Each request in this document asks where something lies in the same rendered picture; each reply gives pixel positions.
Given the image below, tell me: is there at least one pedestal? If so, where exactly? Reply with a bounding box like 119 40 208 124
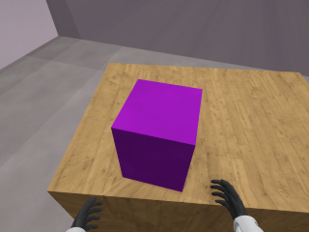
47 63 309 232

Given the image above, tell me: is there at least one robot left hand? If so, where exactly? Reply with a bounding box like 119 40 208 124
71 197 103 231

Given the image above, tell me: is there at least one right robot forearm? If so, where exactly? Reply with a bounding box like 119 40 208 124
234 216 264 232

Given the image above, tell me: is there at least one carton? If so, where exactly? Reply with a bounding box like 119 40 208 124
111 79 203 192

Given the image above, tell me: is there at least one robot right hand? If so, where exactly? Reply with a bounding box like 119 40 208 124
210 179 248 220

